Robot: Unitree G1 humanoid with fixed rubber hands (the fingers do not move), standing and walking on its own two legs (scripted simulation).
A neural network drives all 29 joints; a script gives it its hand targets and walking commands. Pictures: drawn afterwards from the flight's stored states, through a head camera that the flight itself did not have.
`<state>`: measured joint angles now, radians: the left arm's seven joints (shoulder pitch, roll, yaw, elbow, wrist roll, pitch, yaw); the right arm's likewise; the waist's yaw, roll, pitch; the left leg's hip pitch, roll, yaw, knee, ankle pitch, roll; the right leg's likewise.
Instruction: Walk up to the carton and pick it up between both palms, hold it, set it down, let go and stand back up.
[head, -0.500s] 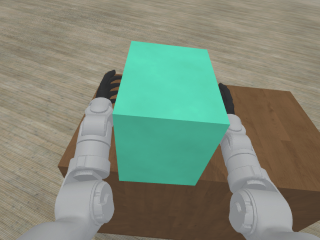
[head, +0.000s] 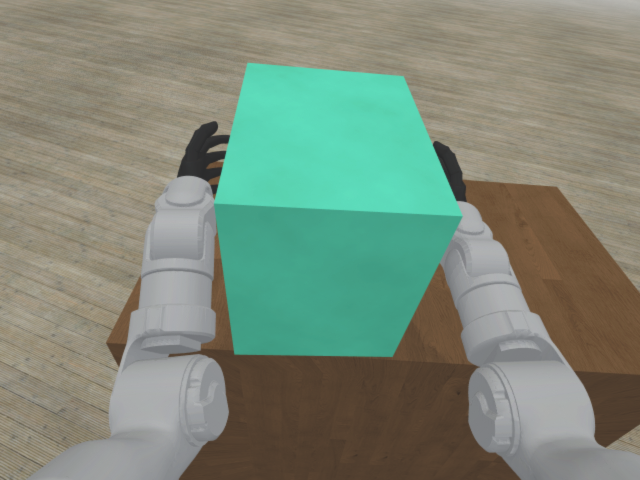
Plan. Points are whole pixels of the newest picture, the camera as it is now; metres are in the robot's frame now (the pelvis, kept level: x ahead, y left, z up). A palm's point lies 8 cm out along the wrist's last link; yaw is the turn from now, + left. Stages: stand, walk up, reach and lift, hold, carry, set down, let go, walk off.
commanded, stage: reach and lift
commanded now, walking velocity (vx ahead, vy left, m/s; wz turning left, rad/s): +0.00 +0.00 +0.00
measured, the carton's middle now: (321, 211) +0.42 +0.00 +0.15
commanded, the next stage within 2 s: hold in 1.44 s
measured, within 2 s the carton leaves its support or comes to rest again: neither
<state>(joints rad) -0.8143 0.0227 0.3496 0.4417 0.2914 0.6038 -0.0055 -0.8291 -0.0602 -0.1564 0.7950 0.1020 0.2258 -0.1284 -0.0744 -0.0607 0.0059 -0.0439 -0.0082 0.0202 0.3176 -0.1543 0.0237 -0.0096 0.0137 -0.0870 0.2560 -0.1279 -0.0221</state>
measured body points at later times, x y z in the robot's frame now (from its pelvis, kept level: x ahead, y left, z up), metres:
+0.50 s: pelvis +0.00 +0.00 +0.00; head -0.06 +0.03 +0.44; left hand +0.40 +0.15 +0.25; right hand +0.39 -0.16 +0.24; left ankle +0.02 +0.10 -0.75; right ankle +0.02 -0.10 -0.75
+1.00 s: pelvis +0.02 +0.00 +0.00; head -0.06 +0.02 +0.44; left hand +0.41 +0.15 +0.26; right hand +0.40 -0.17 +0.27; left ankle +0.02 +0.10 -0.75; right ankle +0.02 -0.10 -0.75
